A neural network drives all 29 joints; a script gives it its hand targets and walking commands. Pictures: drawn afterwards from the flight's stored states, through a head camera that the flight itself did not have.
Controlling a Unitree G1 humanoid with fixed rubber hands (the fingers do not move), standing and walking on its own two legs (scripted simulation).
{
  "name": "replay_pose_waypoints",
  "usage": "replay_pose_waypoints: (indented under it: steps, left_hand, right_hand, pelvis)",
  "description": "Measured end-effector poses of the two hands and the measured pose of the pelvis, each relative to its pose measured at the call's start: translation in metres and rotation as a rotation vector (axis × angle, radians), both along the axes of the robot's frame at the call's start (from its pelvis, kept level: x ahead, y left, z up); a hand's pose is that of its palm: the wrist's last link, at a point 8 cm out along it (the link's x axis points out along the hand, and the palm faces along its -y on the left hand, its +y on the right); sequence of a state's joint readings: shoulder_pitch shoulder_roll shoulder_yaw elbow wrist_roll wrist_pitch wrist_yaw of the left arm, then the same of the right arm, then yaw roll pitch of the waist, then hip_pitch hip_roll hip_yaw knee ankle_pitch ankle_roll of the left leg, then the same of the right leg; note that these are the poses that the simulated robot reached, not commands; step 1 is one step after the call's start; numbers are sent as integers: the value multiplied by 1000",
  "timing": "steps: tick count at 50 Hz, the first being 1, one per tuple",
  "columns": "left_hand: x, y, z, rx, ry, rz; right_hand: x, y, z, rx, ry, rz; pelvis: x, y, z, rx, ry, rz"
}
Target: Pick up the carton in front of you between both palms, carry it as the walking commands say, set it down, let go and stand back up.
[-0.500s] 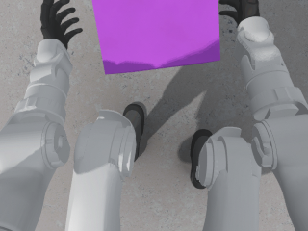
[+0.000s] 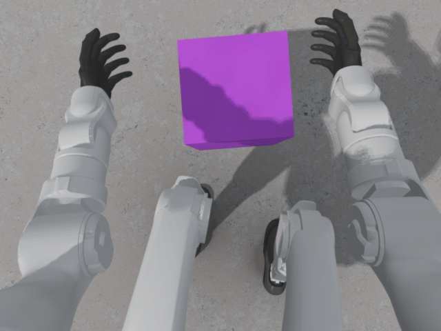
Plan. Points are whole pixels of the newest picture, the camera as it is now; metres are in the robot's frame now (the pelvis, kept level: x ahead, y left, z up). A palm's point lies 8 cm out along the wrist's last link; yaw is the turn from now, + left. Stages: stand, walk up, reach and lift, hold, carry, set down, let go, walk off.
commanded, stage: set down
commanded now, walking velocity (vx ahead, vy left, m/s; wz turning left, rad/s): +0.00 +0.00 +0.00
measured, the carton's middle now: (234, 102) +0.50 +0.07 -0.33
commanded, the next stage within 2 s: let go in 0.58 s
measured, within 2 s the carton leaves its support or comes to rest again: neither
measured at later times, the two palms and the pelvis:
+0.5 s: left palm (24, 41) +0.45 +0.29 +0.04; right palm (417, 12) +0.54 -0.10 +0.03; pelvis +0.03 +0.01 +0.13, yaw +1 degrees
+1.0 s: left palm out of the picture +0.36 +0.28 +0.16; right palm out of the picture +0.43 -0.15 +0.16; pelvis +0.09 +0.02 +0.26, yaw +1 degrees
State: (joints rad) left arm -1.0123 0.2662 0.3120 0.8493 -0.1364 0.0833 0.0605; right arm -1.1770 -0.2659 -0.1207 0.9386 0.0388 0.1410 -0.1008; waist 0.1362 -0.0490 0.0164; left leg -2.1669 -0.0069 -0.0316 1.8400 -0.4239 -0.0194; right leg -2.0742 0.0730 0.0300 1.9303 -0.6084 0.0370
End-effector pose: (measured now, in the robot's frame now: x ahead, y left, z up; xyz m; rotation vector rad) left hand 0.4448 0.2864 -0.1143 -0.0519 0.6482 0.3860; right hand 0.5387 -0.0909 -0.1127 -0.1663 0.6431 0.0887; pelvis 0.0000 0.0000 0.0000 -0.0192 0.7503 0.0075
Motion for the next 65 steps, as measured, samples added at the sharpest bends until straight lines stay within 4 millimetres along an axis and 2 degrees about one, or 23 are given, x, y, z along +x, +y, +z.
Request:
replay_pose_waypoints:
  steps: [11, 17, 26, 34, 39, 45, 50, 58, 65]
  left_hand:
    - [-1, 1, 61, 13, -16, -25]
    - [-2, 6, 101, 2, -20, -21]
    - [1, 1, 156, -2, -24, -35]
    - [-6, -3, 195, 5, 1, -65]
    - [-21, -8, 219, 34, 44, -147]
    - [-56, -9, 247, 60, 136, -251]
    - [-80, -10, 279, 70, 159, -295]
    - [-120, -21, 328, 66, 158, -298]
    - [-157, -39, 355, 61, 180, -290]
  right_hand:
    - [3, -6, 58, 1, -27, 5]
    - [2, -4, 97, 6, -26, 19]
    - [3, -10, 152, 4, -12, 13]
    - [-7, -14, 194, -10, -4, 6]
    - [-31, -27, 216, -53, 16, -35]
    - [-81, -47, 239, -86, 74, -102]
    - [-107, -58, 268, -85, 74, -104]
    - [-144, -85, 312, -89, 86, -100]
    - [-185, -108, 341, -81, 100, -95]
  pelvis:
    - [13, 3, 51, -4, 65, 6]
    - [20, 4, 83, -4, 66, 11]
    - [33, 7, 135, -9, 46, 18]
    - [46, 10, 177, -7, 15, 14]
    - [57, 13, 205, -7, -30, 15]
    - [75, 17, 240, -7, -127, 10]
    - [91, 20, 263, -1, -224, 11]
    - [114, 18, 294, 12, -373, 18]
    - [129, 8, 314, 31, -547, 21]
